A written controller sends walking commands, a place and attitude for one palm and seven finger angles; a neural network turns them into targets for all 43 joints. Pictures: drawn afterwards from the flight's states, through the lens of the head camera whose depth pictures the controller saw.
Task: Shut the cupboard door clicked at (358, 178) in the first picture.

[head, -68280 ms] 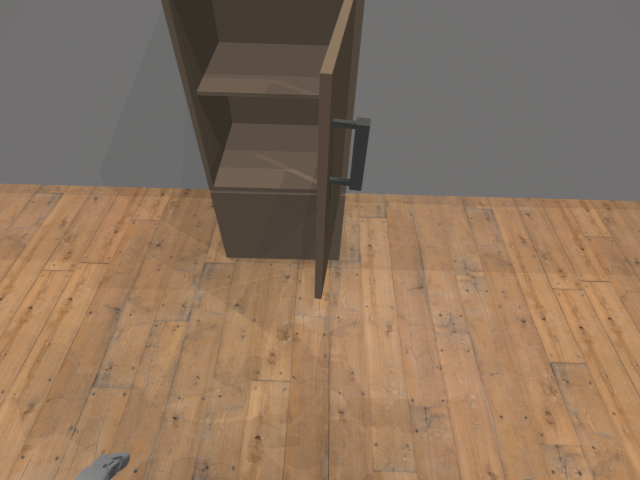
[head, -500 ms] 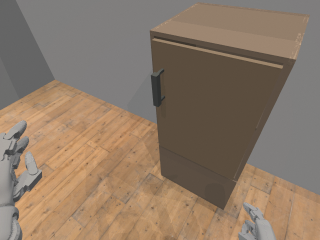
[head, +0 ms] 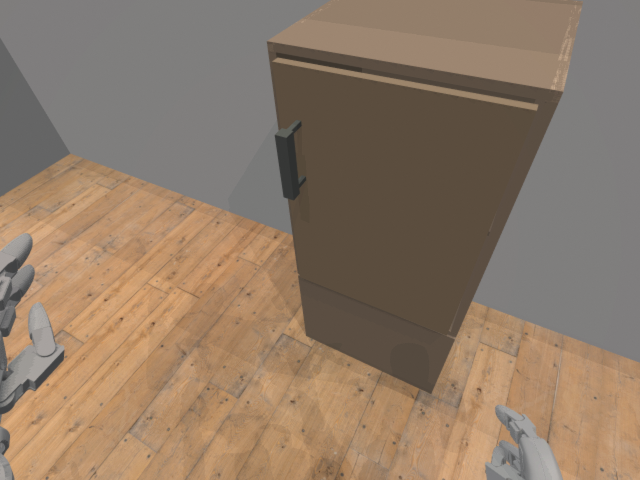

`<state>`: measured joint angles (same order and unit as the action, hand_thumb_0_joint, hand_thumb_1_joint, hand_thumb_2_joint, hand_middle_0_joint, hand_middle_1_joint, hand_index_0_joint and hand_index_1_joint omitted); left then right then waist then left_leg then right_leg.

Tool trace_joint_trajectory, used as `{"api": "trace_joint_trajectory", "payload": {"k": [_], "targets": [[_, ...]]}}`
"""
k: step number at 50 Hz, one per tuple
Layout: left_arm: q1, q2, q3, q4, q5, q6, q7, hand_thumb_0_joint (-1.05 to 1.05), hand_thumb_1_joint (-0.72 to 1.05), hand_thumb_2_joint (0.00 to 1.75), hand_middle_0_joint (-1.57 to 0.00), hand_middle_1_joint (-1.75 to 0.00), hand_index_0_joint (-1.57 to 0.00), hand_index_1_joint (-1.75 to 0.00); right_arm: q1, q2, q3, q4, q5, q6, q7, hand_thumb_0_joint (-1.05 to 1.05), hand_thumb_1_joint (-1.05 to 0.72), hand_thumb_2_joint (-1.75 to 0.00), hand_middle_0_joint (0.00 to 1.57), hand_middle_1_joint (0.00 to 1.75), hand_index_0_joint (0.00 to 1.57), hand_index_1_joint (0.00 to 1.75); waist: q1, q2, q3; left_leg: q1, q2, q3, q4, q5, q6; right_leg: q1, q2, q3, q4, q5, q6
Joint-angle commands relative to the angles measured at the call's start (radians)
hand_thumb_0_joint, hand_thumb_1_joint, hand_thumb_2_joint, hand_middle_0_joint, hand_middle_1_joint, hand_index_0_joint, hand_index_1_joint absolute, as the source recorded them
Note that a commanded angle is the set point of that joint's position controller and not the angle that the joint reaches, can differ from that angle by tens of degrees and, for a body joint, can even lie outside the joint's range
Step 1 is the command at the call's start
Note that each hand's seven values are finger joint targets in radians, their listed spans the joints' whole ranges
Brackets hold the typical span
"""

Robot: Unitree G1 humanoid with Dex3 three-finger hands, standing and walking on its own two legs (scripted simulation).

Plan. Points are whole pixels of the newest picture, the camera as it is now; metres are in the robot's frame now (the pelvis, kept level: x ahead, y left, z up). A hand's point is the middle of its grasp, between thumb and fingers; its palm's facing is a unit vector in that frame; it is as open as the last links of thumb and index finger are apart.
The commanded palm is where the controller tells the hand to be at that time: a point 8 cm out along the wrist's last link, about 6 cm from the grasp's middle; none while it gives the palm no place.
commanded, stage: step back with the hand held close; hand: left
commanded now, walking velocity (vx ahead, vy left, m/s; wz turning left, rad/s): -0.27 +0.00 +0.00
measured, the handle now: (293, 160) +0.66 +0.10 +0.04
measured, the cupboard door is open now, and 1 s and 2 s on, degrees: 1 1 1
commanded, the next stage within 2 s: stop stepping back and stand still in 0.88 s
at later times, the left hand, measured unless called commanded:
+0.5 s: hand out of the picture +0.10 +0.27 +0.16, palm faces +0.51 -0.75 -0.42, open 7.5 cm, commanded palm +0.03 +0.30 +0.18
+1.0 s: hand out of the picture -0.07 +0.29 +0.16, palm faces +0.63 -0.64 -0.44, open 7.4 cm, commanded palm -0.12 +0.31 +0.18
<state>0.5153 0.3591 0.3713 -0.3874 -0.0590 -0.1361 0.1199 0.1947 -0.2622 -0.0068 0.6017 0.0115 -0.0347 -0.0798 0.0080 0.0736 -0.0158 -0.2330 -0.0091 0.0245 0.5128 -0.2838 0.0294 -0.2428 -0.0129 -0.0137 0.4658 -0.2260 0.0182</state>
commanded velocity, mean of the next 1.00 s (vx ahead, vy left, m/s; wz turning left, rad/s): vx -0.31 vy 0.00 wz -0.04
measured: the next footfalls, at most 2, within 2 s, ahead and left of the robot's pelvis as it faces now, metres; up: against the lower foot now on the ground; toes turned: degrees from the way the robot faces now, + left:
right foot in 0.84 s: -0.02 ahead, -0.12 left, +0.00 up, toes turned +13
left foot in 1.08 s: -0.20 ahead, +0.14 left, +0.00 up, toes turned +12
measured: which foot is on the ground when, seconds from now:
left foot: down 0.00-0.88, up 0.90-1.00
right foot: down 0.00-0.74, up 0.76-0.82, down 0.84-1.00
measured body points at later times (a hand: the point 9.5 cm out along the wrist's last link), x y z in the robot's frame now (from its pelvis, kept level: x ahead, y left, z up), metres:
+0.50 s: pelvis -0.10 +0.00 -0.02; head -0.10 +0.00 +0.43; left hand +0.07 +0.30 +0.18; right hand +0.06 -0.24 -0.10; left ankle -0.01 +0.10 -0.73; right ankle +0.01 -0.13 -0.74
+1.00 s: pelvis -0.21 -0.01 -0.03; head -0.22 +0.00 +0.42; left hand -0.11 +0.32 +0.19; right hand -0.01 -0.23 -0.11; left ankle -0.17 +0.11 -0.69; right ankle -0.06 -0.13 -0.74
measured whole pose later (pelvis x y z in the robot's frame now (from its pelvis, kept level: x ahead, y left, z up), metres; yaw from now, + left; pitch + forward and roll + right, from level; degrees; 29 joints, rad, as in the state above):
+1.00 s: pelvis -0.21 -0.01 -0.03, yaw +9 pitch -2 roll +1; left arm 0.55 0.40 0.47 -0.54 -0.03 -0.22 0.17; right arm 0.21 -0.22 -0.03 0.67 -0.01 -0.05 -0.05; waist 0.03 -0.05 0.01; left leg -0.56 0.00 0.07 1.08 -0.49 -0.03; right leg -0.49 -0.02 0.11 0.68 -0.17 0.03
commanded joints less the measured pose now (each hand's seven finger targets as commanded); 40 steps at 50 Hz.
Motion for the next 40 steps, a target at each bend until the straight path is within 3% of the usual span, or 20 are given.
{"api": "trace_joint_trajectory", "payload": {"k": [1, 3, 6, 7, 13, 15, 16, 17, 20, 21, 22, 25, 26, 27, 30, 33, 36, 37, 39, 40], "targets": [[-0.014, 0.279, 0.210, -0.275, 0.000, -0.074, 0.037, 0.00, 0.90, 0.90, -0.20, -0.30, -0.20, -0.30, -0.103, -0.099, -0.048, -0.190, 0.002, -0.026, -0.019, 0.00, -0.90, -0.90, 0.20, 0.30, 0.20, 0.30, 0.006, -0.010, -0.211, 0.001, 0.086, -0.055, -0.049, 0.483, -0.019, 0.136, -0.066, 0.041, 0.059, 0.459, -0.033], [0.001, 0.264, 0.204, -0.284, -0.002, -0.075, 0.038, 0.00, 0.90, 0.90, -0.20, -0.30, -0.20, -0.30, -0.095, -0.094, -0.047, -0.204, 0.005, -0.016, -0.019, 0.00, -0.90, -0.90, 0.20, 0.30, 0.20, 0.30, 0.003, -0.004, -0.203, -0.037, 0.101, -0.062, -0.056, 0.509, -0.019, 0.147, -0.052, 0.037, 0.095, 0.454, -0.027], [0.018, 0.270, 0.221, -0.266, -0.001, -0.077, 0.040, 0.00, 0.90, 0.90, -0.20, -0.30, -0.20, -0.30, -0.094, -0.105, -0.054, -0.208, 0.000, -0.014, -0.022, 0.00, -0.90, -0.90, 0.20, 0.30, 0.20, 0.30, 0.007, 0.024, -0.173, -0.121, 0.118, -0.076, -0.092, 0.379, 0.000, 0.157, -0.034, 0.042, 0.106, 0.372, -0.016], [0.020, 0.240, 0.195, -0.251, -0.001, -0.078, 0.039, 0.00, 0.90, 0.90, -0.20, -0.30, -0.20, -0.30, -0.082, -0.097, -0.048, -0.210, 0.005, -0.013, -0.019, 0.00, -0.90, -0.90, 0.20, 0.30, 0.20, 0.30, 0.000, 0.001, -0.146, -0.164, 0.123, -0.084, -0.105, 0.317, 0.002, 0.155, -0.035, 0.041, 0.112, 0.334, -0.014], [-0.034, 0.215, 0.179, -0.206, 0.026, -0.106, 0.044, 0.00, 0.90, 0.90, -0.20, -0.30, -0.20, -0.30, -0.063, -0.114, -0.049, -0.211, 0.010, -0.035, -0.018, 0.00, -0.90, -0.90, 0.20, 0.30, 0.20, 0.30, -0.009, 0.009, -0.022, -0.501, 0.159, -0.133, -0.226, -0.293, 0.062, 0.233, -0.005, 0.058, 0.173, 0.124, 0.002], [-0.070, 0.209, 0.171, -0.206, 0.040, -0.117, 0.046, 0.00, 0.90, 0.90, -0.20, -0.30, -0.20, -0.30, -0.058, -0.116, -0.049, -0.215, 0.012, -0.044, -0.018, 0.00, -0.90, -0.90, 0.20, 0.30, 0.20, 0.30, -0.012, 0.004, 0.000, -0.583, 0.159, -0.142, -0.220, -0.424, 0.078, 0.247, -0.002, 0.074, 0.185, 0.053, 0.002], [-0.096, 0.233, 0.192, -0.225, 0.049, -0.126, 0.049, 0.00, 0.90, 0.90, -0.20, -0.30, -0.20, -0.30, -0.061, -0.124, -0.052, -0.214, 0.007, -0.049, -0.021, 0.00, -0.90, -0.90, 0.20, 0.30, 0.20, 0.30, -0.010, 0.010, -0.006, -0.602, 0.156, -0.146, -0.214, -0.455, 0.083, 0.259, 0.000, 0.087, 0.180, 0.028, 0.001], [-0.105, 0.210, 0.170, -0.229, 0.052, -0.131, 0.050, 0.00, 0.90, 0.90, -0.20, -0.30, -0.20, -0.30, -0.051, -0.114, -0.048, -0.214, 0.010, -0.054, -0.019, 0.00, -0.90, -0.90, 0.20, 0.30, 0.20, 0.30, -0.015, -0.001, -0.002, -0.604, 0.151, -0.140, -0.193, -0.470, 0.083, 0.240, -0.008, 0.094, 0.176, -0.009, -0.003], [-0.154, 0.223, 0.174, -0.293, 0.062, -0.152, 0.057, 0.00, 0.90, 0.90, -0.20, -0.30, -0.20, -0.30, -0.045, -0.112, -0.047, -0.211, 0.002, -0.076, -0.016, 0.00, -0.90, -0.90, 0.20, 0.30, 0.20, 0.30, -0.019, -0.003, -0.006, -0.579, 0.128, -0.134, -0.133, -0.497, 0.081, 0.164, -0.023, 0.138, 0.139, -0.108, -0.018], [-0.167, 0.263, 0.210, -0.313, 0.064, -0.157, 0.062, 0.00, 0.90, 0.90, -0.20, -0.30, -0.20, -0.30, -0.046, -0.117, -0.048, -0.208, -0.004, -0.081, -0.019, 0.00, -0.90, -0.90, 0.20, 0.30, 0.20, 0.30, -0.016, -0.011, -0.009, -0.559, 0.117, -0.133, -0.114, -0.487, 0.075, 0.137, -0.028, 0.158, 0.112, -0.132, -0.024], [-0.162, 0.235, 0.185, -0.326, 0.062, -0.162, 0.063, 0.00, 0.90, 0.90, -0.20, -0.30, -0.20, -0.30, -0.042, -0.101, -0.043, -0.207, -0.002, -0.087, -0.016, 0.00, -0.90, -0.90, 0.20, 0.30, 0.20, 0.30, -0.020, -0.016, -0.010, -0.524, 0.104, -0.125, -0.086, -0.467, 0.069, 0.096, -0.042, 0.169, 0.096, -0.148, -0.033], [-0.127, 0.256, 0.210, -0.334, 0.055, -0.175, 0.076, 0.00, 0.90, 0.90, -0.20, -0.30, -0.20, -0.30, -0.027, -0.091, -0.042, -0.193, -0.008, -0.099, -0.009, 0.00, -0.90, -0.90, 0.20, 0.30, 0.20, 0.30, -0.022, -0.039, -0.023, -0.439, 0.067, -0.102, 0.004, -0.415, 0.045, -0.018, -0.082, 0.235, 0.013, -0.229, -0.062], [-0.104, 0.276, 0.235, -0.321, 0.053, -0.180, 0.078, 0.00, 0.90, 0.90, -0.20, -0.30, -0.20, -0.30, -0.025, -0.098, -0.047, -0.185, -0.014, -0.100, -0.009, 0.00, -0.90, -0.90, 0.20, 0.30, 0.20, 0.30, -0.020, -0.039, -0.041, -0.410, 0.066, -0.105, 0.012, -0.399, 0.038, -0.036, -0.090, 0.245, -0.002, -0.240, -0.069], [-0.090, 0.249, 0.213, -0.317, 0.046, -0.181, 0.080, 0.00, 0.90, 0.90, -0.20, -0.30, -0.20, -0.30, -0.016, -0.082, -0.039, -0.182, -0.009, -0.098, -0.005, 0.00, -0.90, -0.90, 0.20, 0.30, 0.20, 0.30, -0.025, -0.067, -0.045, -0.376, 0.062, -0.106, 0.026, -0.372, 0.030, -0.070, -0.099, 0.237, -0.011, -0.256, -0.074], [-0.071, 0.256, 0.225, -0.301, 0.038, -0.187, 0.086, 0.00, 0.90, 0.90, -0.20, -0.30, -0.20, -0.30, -0.007, -0.089, -0.046, -0.171, -0.007, -0.095, 0.000, 0.00, -0.90, -0.90, 0.20, 0.30, 0.20, 0.30, -0.029, -0.075, -0.055, -0.355, 0.066, -0.112, 0.034, -0.371, 0.030, -0.115, -0.092, 0.227, -0.017, -0.279, -0.067], [-0.057, 0.252, 0.231, -0.273, 0.035, -0.191, 0.089, 0.00, 0.90, 0.90, -0.20, -0.30, -0.20, -0.30, -0.010, -0.094, -0.049, -0.168, -0.003, -0.095, -0.003, 0.00, -0.90, -0.90, 0.20, 0.30, 0.20, 0.30, -0.029, -0.042, -0.058, -0.431, 0.113, -0.161, -0.058, -0.416, 0.046, -0.061, -0.045, 0.161, 0.088, -0.241, -0.043], [-0.060, 0.277, 0.267, -0.285, 0.035, -0.193, 0.083, 0.00, 0.90, 0.90, -0.20, -0.30, -0.20, -0.30, -0.041, -0.103, -0.055, -0.169, 0.002, -0.105, -0.009, 0.00, -0.90, -0.90, 0.20, 0.30, 0.20, 0.30, -0.013, 0.081, -0.092, -0.575, 0.215, -0.234, -0.191, -0.500, 0.081, 0.099, 0.033, 0.072, 0.343, -0.126, -0.015], [-0.057, 0.271, 0.264, -0.301, 0.032, -0.193, 0.077, 0.00, 0.90, 0.90, -0.20, -0.30, -0.20, -0.30, -0.048, -0.091, -0.056, -0.171, -0.001, -0.108, -0.010, 0.00, -0.90, -0.90, 0.20, 0.30, 0.20, 0.30, -0.006, 0.098, -0.103, -0.609, 0.248, -0.239, -0.212, -0.473, 0.087, 0.142, 0.049, 0.042, 0.413, -0.107, -0.008], [-0.065, 0.301, 0.296, -0.349, 0.026, -0.199, 0.065, 0.00, 0.90, 0.90, -0.20, -0.30, -0.20, -0.30, -0.057, -0.088, -0.070, -0.165, -0.002, -0.119, -0.008, 0.00, -0.90, -0.90, 0.20, 0.30, 0.20, 0.30, -0.002, 0.104, -0.142, -0.585, 0.269, -0.195, -0.194, -0.450, 0.081, 0.151, 0.059, 0.032, 0.443, -0.128, -0.010], [-0.042, 0.304, 0.305, -0.343, 0.025, -0.198, 0.061, 0.00, 0.90, 0.90, -0.20, -0.30, -0.20, -0.30, -0.062, -0.091, -0.073, -0.170, 0.004, -0.125, -0.006, 0.00, -0.90, -0.90, 0.20, 0.30, 0.20, 0.30, -0.002, 0.069, -0.137, -0.582, 0.260, -0.155, -0.147, -0.464, 0.075, 0.139, 0.050, 0.059, 0.403, -0.141, -0.021]]}}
